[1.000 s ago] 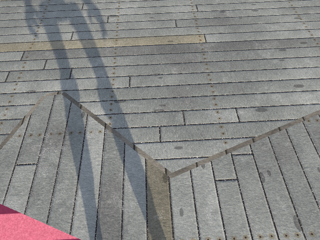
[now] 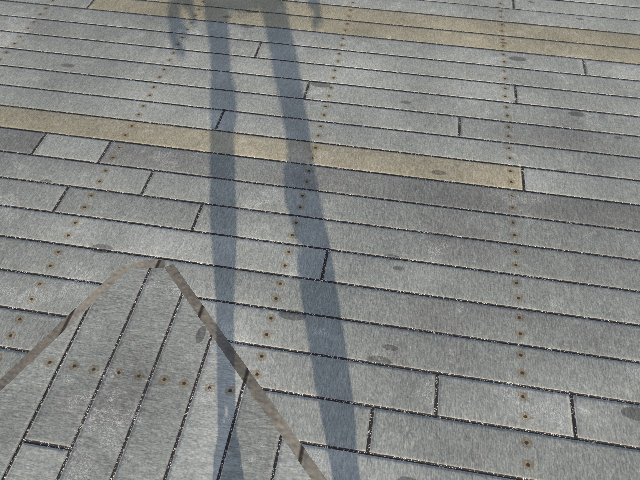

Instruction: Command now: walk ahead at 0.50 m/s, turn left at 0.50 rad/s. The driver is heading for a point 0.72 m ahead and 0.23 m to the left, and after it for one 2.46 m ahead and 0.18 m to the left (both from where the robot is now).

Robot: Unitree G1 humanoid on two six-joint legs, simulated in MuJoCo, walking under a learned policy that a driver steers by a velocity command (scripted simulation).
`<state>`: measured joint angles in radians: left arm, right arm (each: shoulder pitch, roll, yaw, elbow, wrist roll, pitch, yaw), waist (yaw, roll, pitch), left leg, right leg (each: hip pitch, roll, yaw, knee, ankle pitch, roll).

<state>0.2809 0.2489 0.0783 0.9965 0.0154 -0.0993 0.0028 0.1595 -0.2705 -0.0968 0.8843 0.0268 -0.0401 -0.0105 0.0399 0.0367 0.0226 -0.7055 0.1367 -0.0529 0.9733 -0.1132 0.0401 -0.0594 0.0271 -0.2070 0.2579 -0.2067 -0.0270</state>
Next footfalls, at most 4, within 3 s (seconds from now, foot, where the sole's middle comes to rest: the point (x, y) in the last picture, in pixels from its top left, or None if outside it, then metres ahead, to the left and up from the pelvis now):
0.22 left None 0.29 0.15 -0.78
0.72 right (323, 421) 0.62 0.04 -0.78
1.14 left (188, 378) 0.71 0.35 -0.78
1.54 right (303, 373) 0.74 0.09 -0.78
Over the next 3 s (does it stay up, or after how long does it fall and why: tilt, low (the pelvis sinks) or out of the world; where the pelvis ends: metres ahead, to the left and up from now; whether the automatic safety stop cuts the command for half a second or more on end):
stays up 0.85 0.13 -0.01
